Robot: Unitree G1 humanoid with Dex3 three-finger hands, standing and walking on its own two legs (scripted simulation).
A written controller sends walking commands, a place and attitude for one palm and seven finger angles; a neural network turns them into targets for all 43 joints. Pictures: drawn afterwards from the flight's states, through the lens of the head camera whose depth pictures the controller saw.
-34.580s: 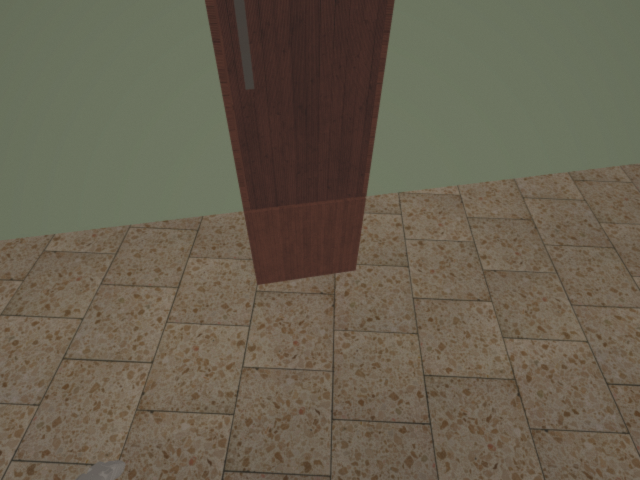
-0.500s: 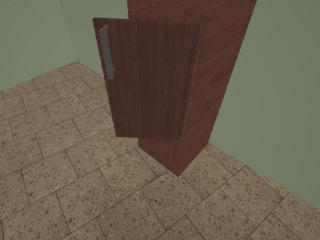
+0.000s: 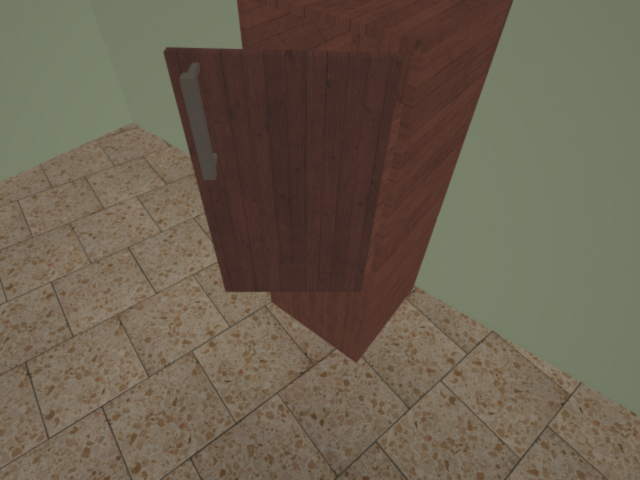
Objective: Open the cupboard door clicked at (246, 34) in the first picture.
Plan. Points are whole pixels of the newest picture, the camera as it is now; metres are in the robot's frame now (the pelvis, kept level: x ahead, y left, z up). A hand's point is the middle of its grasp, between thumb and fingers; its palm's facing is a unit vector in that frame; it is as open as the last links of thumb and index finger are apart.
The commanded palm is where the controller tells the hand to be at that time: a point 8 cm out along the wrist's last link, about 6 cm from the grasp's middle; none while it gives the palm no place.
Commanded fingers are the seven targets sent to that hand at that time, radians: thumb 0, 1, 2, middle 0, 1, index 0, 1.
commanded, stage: shuffle to correct the standing spot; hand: left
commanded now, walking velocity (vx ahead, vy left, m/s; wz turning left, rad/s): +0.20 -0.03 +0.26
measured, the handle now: (202, 124) +0.58 +0.22 +0.15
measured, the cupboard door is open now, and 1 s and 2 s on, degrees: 39 39 39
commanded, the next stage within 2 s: come to a stop and stand still in 0.04 s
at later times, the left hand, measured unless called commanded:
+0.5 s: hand out of the picture +0.07 +0.18 -0.19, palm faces +0.10 -0.98 -0.18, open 7.3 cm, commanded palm none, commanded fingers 0.00 0.90 0.90 -0.20 -0.30 -0.20 -0.30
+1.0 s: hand out of the picture +0.09 +0.20 -0.18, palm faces +0.04 -0.97 -0.22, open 7.4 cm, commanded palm none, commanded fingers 0.00 0.90 0.90 -0.20 -0.30 -0.20 -0.30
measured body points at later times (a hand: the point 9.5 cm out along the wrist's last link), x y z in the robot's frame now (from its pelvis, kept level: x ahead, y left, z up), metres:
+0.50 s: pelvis +0.07 +0.01 -0.01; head +0.10 +0.03 +0.44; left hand +0.06 +0.23 -0.17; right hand +0.12 -0.22 -0.16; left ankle +0.12 +0.12 -0.74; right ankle +0.08 -0.12 -0.74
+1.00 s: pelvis +0.07 +0.01 -0.01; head +0.06 +0.01 +0.44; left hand +0.09 +0.25 -0.16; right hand +0.11 -0.22 -0.16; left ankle +0.12 +0.12 -0.74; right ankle +0.08 -0.12 -0.74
